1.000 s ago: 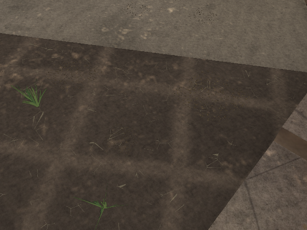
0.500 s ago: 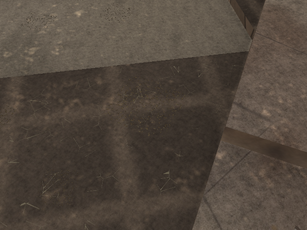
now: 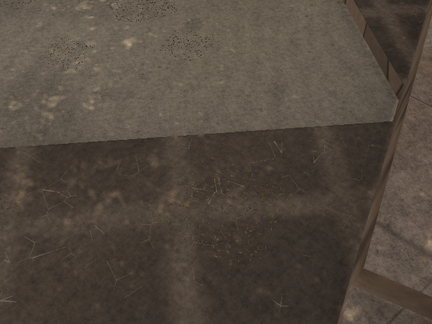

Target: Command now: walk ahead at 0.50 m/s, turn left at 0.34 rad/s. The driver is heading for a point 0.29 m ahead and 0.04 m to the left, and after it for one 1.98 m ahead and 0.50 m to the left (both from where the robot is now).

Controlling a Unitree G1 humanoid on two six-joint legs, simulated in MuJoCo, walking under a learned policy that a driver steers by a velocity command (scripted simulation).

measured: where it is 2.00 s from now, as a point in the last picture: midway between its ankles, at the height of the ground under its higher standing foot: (230, 293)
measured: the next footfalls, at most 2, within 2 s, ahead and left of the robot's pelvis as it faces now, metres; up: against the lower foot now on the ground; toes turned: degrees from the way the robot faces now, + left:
right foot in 0.42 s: +0.42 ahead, -0.02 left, +0.00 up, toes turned +18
left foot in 0.82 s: +0.23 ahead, +0.13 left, +0.00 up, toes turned +25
